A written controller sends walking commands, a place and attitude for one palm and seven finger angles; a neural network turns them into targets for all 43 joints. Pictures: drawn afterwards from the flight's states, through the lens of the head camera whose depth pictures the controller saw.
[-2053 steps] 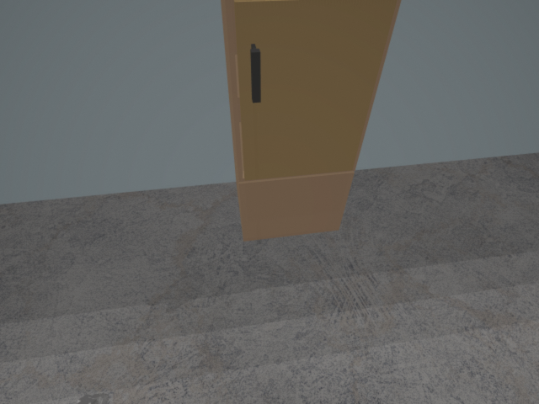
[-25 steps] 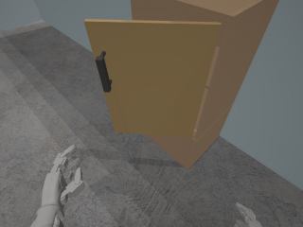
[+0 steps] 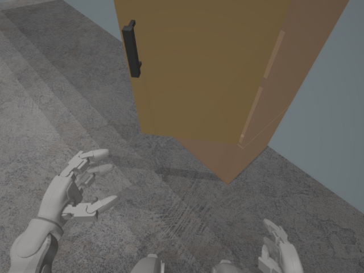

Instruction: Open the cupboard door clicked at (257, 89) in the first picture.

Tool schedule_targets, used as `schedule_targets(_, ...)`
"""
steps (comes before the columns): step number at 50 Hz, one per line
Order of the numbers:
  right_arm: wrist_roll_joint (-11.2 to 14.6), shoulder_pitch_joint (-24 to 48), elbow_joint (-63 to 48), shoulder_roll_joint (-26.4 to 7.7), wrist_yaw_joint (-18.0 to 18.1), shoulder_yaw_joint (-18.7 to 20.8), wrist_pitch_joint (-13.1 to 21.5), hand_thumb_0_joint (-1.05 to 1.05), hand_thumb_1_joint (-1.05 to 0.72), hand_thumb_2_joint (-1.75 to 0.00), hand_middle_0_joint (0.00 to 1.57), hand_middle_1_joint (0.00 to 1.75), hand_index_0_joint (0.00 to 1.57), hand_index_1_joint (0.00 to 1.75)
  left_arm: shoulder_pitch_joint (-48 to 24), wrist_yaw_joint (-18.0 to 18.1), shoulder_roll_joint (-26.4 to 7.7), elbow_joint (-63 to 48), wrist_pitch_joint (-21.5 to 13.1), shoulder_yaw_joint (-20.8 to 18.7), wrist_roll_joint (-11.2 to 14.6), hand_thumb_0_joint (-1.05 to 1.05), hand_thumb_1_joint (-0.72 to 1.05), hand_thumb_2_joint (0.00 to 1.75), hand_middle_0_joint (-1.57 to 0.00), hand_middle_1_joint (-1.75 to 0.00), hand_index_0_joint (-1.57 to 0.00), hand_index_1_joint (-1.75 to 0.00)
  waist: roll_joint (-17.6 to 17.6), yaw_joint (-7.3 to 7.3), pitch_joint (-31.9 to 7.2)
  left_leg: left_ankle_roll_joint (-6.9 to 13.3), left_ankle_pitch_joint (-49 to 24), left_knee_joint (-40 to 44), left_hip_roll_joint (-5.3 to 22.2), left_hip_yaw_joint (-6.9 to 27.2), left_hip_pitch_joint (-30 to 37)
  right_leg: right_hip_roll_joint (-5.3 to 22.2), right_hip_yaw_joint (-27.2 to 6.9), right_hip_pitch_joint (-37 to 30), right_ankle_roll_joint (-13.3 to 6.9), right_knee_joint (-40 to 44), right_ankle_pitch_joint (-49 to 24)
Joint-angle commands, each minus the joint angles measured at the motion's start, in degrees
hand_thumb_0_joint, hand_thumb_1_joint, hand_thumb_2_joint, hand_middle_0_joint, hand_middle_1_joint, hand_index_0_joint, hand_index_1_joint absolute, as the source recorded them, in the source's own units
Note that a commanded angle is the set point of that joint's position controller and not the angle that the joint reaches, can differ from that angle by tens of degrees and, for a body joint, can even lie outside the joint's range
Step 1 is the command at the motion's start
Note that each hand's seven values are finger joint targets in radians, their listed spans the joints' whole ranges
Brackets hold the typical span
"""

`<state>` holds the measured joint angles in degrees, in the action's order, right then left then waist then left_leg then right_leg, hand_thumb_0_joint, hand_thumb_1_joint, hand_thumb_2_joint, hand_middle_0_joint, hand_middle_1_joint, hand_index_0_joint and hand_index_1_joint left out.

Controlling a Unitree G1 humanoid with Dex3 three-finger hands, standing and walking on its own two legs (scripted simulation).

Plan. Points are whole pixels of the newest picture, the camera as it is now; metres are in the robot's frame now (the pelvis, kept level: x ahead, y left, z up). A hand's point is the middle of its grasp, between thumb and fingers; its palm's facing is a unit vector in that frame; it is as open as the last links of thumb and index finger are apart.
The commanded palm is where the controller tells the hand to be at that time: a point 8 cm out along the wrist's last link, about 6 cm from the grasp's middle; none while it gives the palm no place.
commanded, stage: raise the hand with hooked fingers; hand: left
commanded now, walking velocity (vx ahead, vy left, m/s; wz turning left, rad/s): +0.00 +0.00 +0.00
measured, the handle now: (134, 49) +0.65 +0.18 +0.13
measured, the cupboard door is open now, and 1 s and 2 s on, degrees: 40 40 40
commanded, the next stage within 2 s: move the hooked fingers beside the handle in 1.38 s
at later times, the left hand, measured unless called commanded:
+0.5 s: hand (57, 167) +0.28 +0.25 +0.12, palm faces -0.01 -1.00 -0.06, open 13.2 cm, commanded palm +0.26 +0.30 +0.11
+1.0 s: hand (48, 137) +0.32 +0.27 +0.15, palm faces -0.05 -1.00 -0.03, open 14.0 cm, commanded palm +0.29 +0.31 +0.15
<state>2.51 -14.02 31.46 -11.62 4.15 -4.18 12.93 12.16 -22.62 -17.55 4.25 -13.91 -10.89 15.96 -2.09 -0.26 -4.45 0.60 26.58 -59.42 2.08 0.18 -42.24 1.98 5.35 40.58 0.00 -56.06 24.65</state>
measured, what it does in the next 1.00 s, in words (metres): stands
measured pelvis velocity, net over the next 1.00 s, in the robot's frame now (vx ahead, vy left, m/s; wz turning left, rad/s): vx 0.03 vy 0.00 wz -0.01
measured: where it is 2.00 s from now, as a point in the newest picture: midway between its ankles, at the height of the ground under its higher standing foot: outside the picture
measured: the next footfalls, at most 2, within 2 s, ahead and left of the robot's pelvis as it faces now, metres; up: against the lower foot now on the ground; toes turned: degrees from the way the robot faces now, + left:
none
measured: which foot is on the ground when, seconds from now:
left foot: down 0.00-1.00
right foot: down 0.00-1.00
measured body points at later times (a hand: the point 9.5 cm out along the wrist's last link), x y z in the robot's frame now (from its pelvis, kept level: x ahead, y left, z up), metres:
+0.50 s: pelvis +0.02 +0.00 +0.03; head +0.04 +0.01 +0.48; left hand +0.27 +0.30 +0.12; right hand +0.20 -0.24 -0.03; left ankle +0.03 +0.11 -0.67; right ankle +0.04 -0.13 -0.67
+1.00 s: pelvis +0.03 +0.00 +0.04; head +0.05 -0.01 +0.49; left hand +0.32 +0.32 +0.15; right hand +0.18 -0.26 -0.04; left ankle +0.03 +0.11 -0.67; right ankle +0.04 -0.13 -0.67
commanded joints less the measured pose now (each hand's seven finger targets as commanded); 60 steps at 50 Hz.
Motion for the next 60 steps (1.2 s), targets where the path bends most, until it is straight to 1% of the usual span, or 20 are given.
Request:
schedule_targets(1,0.00,4.57,-10.88,-9.60,1.08,5.42,3.34,0.00,-0.90,-0.90,0.20,0.30,0.20,0.30,1.51,1.66,-9.79,-11.46,-0.11,-12.52,4.87,0.00,0.04,0.53,-0.26,-0.86,-0.26,-0.86,2.89,3.06,-13.86,0.11,-10.00,14.05,-2.22,1.57,7.20,-2.35,-1.87,-12.10,-0.81,11.33,-4.66)
schedule_targets(4,-0.61,3.17,-9.82,-9.44,0.61,5.15,4.13,0.00,-0.90,-0.90,0.20,0.30,0.20,0.30,-1.28,3.28,-9.70,-13.43,-4.08,-12.68,4.76,0.00,-0.03,0.50,-0.27,-0.90,-0.27,-0.90,0.33,2.27,-11.67,-0.07,-11.98,14.56,-1.95,1.62,8.55,-2.83,-1.52,-11.10,-1.25,10.86,-6.74)
schedule_targets(6,-0.59,2.10,-8.67,-9.98,0.39,5.25,4.85,0.00,-0.90,-0.90,0.20,0.30,0.20,0.30,-3.81,3.07,-7.94,-13.32,-6.47,-9.59,3.88,0.00,-0.08,0.48,-0.27,-0.93,-0.27,-0.93,-1.11,0.43,-9.58,0.07,-10.74,14.36,-1.83,1.59,9.41,-2.94,-1.69,-8.44,-1.07,11.29,-5.80)
schedule_targets(7,-0.73,1.71,-8.47,-10.52,0.45,5.14,4.98,0.00,-0.90,-0.90,0.20,0.30,0.20,0.30,-5.68,2.32,-8.50,-12.18,-6.73,-9.16,3.60,0.00,-0.10,0.47,-0.27,-0.94,-0.27,-0.94,-0.05,-0.25,-7.69,0.14,-10.33,14.42,-1.63,2.04,8.98,-3.22,-1.48,-7.72,-1.30,11.16,-5.50)
schedule_targets(11,0.19,0.52,-7.35,-11.74,1.04,5.58,6.08,0.00,-0.90,-0.90,0.20,0.30,0.20,0.30,-7.88,-1.15,-9.60,-9.72,-6.17,-7.81,3.02,0.00,-0.20,0.43,-0.28,-1.00,-0.28,-1.00,-1.55,-1.34,-9.04,0.44,-8.49,15.44,-1.61,2.09,11.40,-2.73,-2.02,-8.17,-1.00,13.08,-4.37)
schedule_targets(14,0.32,0.66,-7.27,-12.05,1.58,5.58,6.30,0.00,-0.90,-0.90,0.20,0.30,0.20,0.30,-9.68,-2.57,-13.79,-10.36,-4.31,-11.55,3.70,0.00,-0.27,0.40,-0.28,-1.05,-0.28,-1.05,-3.87,0.04,-12.34,0.43,-11.91,16.57,-1.69,2.25,14.45,-2.68,-1.77,-11.70,-1.37,13.28,-7.95)
schedule_targets(17,-0.07,0.71,-7.42,-12.06,1.78,5.33,6.24,0.00,-0.90,-0.90,0.20,0.30,0.20,0.30,-9.68,-2.02,-17.43,-10.20,-3.34,-16.41,5.02,0.00,-0.34,0.37,-0.29,-1.10,-0.29,-1.10,-2.07,1.43,-13.00,0.27,-15.94,17.18,-1.71,2.30,15.49,-3.21,-1.33,-14.84,-1.56,13.39,-12.03)
schedule_targets(22,0.13,1.48,-7.43,-11.73,1.61,4.60,5.25,0.00,-0.90,-0.90,0.20,0.30,0.20,0.30,-12.41,-2.15,-15.54,-5.85,-1.81,-16.08,6.33,0.00,-0.45,0.32,-0.30,-1.17,-0.30,-1.17,-3.79,1.32,-7.76,-0.12,-16.90,18.87,-1.79,1.72,15.87,-3.51,-1.13,-15.29,-1.72,15.02,-14.14)
schedule_targets(23,0.36,1.46,-7.28,-11.81,1.66,4.59,4.93,0.00,-0.90,-0.90,0.20,0.30,0.20,0.30,-13.64,-2.74,-14.94,-4.15,-0.96,-15.07,6.04,0.00,-0.48,0.31,-0.30,-1.18,-0.30,-1.18,-2.84,0.47,-6.82,-0.07,-15.77,19.25,-1.70,1.57,15.98,-3.35,-1.16,-14.62,-1.45,15.73,-13.54)
schedule_targets(26,0.62,1.16,-7.28,-12.13,1.94,4.66,4.59,0.00,-0.90,-0.90,0.20,0.30,0.20,0.30,-16.68,-4.55,-14.98,-1.63,1.31,-13.57,5.05,0.00,-0.50,0.30,-0.30,-1.20,-0.30,-1.20,-2.60,-0.03,-7.24,0.17,-15.68,19.93,-1.72,1.43,16.98,-3.04,-1.51,-15.18,-1.20,16.95,-14.04)
schedule_targets(31,0.57,1.33,-7.53,-12.24,2.40,4.54,4.26,0.00,-0.90,-0.90,0.20,0.30,0.20,0.30,-23.35,-7.14,-19.34,-3.16,1.76,-16.43,5.46,0.00,-0.50,0.30,-0.30,-1.20,-0.30,-1.20,-2.30,0.32,-11.98,0.45,-19.38,20.37,-1.82,1.44,20.95,-3.17,-2.02,-18.39,-1.29,17.83,-17.81)
schedule_targets(32,0.32,1.62,-7.50,-12.32,2.35,4.22,4.14,0.00,-0.90,-0.90,0.20,0.30,0.20,0.30,-24.40,-7.16,-21.21,-2.79,1.66,-18.03,5.92,0.00,-0.50,0.30,-0.30,-1.20,-0.30,-1.20,-3.70,0.96,-11.10,0.28,-19.57,20.28,-2.03,1.39,20.68,-3.48,-2.29,-19.03,-1.70,17.96,-17.89)
schedule_targets(34,0.37,1.61,-7.15,-12.06,2.55,4.07,3.70,0.00,-0.90,-0.90,0.20,0.30,0.20,0.30,-25.47,-7.26,-21.71,-0.14,1.29,-19.37,6.38,0.00,-0.50,0.30,-0.30,-1.20,-0.30,-1.20,-1.32,0.67,-10.76,0.34,-18.79,20.90,-1.98,1.29,20.47,-3.39,-2.36,-19.50,-1.51,18.83,-17.12)
schedule_targets(37,0.49,1.84,-6.74,-12.29,2.76,3.89,3.49,0.00,-0.90,-0.90,0.20,0.30,0.20,0.30,-28.21,-7.48,-23.25,2.18,1.10,-20.39,6.47,0.00,-0.50,0.30,-0.30,-1.20,-0.30,-1.20,-2.09,1.13,-9.21,0.24,-18.26,21.84,-1.99,1.44,20.76,-3.45,-2.36,-19.79,-1.78,19.52,-16.14)
schedule_targets(39,0.63,1.66,-6.59,-12.08,2.81,3.95,3.34,0.00,-0.90,-0.90,0.20,0.30,0.20,0.30,-28.70,-8.12,-23.22,4.08,1.92,-20.21,6.23,0.00,-0.50,0.30,-0.30,-1.20,-0.30,-1.20,-4.17,1.03,-10.39,0.25,-18.65,22.42,-2.08,1.03,22.10,-3.03,-2.52,-20.21,-1.62,20.02,-16.85)
schedule_targets(45,1.09,1.03,-6.55,-12.80,2.96,4.00,2.66,0.00,-0.90,-0.90,0.20,0.30,0.20,0.30,-31.05,-10.77,-22.91,10.51,5.00,-18.38,6.11,0.00,-0.50,0.30,-0.30,-1.20,-0.30,-1.20,-0.58,0.45,-8.09,0.65,-17.50,23.51,-2.15,0.84,21.20,-2.84,-2.94,-19.99,-1.28,21.87,-16.36)
schedule_targets(52,0.65,1.10,-7.50,-12.92,2.02,4.29,2.87,0.00,-0.90,-0.90,0.20,0.30,0.20,0.30,-30.94,-10.19,-24.78,7.38,2.86,-20.50,6.64,0.00,-0.50,0.30,-0.30,-1.20,-0.30,-1.20,-0.83,1.84,-9.66,0.61,-18.83,23.51,-2.30,0.46,21.48,-2.86,-3.55,-21.51,-1.58,21.50,-17.16)
schedule_targets(55,0.54,0.60,-7.56,-12.57,2.02,4.49,2.96,0.00,-0.90,-0.90,0.20,0.30,0.20,0.30,-30.89,-9.00,-25.19,5.64,1.69,-21.39,6.05,0.00,-0.50,0.30,-0.30,-1.20,-0.30,-1.20,-3.71,1.65,-11.71,0.60,-19.50,23.81,-2.23,0.27,23.25,-2.91,-3.24,-21.54,-1.58,21.18,-17.82)
schedule_targets(58,0.42,0.73,-7.44,-12.63,2.17,4.40,2.92,0.00,-0.90,-0.90,0.20,0.30,0.20,0.30,-31.48,-8.37,-25.70,5.32,1.35,-21.77,6.03,0.00,-0.50,0.30,-0.30,-1.20,-0.30,-1.20,-2.50,1.46,-11.00,0.72,-18.36,23.90,-2.16,0.16,22.31,-2.91,-3.72,-21.80,-1.42,21.63,-16.95)
schedule_targets(60,0.71,0.65,-7.08,-12.50,2.40,4.43,2.88,0.00,-0.90,-0.90,0.20,0.30,0.20,0.30,-31.44,-8.54,-23.74,6.17,1.41,-20.20,5.86,0.00,-0.50,0.30,-0.30,-1.20,-0.30,-1.20,-3.33,0.92,-10.03,0.65,-17.47,24.21,-2.12,0.04,22.48,-2.83,-3.50,-21.09,-1.31,21.87,-16.29)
